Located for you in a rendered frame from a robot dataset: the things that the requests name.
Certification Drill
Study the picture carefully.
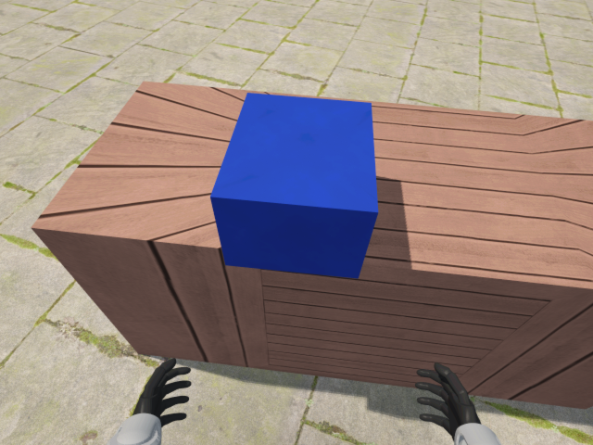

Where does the left robot forearm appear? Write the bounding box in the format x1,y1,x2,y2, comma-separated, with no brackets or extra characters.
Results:
107,413,162,445

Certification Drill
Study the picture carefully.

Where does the robot left hand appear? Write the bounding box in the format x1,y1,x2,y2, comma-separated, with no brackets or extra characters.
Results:
132,358,192,428

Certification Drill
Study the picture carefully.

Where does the pedestal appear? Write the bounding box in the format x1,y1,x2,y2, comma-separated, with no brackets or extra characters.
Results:
31,82,593,409

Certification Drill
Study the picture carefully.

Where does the robot right hand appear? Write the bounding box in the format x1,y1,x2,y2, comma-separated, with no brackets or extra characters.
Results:
415,362,481,441

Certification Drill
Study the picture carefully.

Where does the right robot forearm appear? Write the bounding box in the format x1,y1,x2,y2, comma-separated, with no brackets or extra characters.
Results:
454,423,501,445

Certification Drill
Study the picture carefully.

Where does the carton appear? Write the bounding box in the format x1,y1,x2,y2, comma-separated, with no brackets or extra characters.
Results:
210,93,378,279

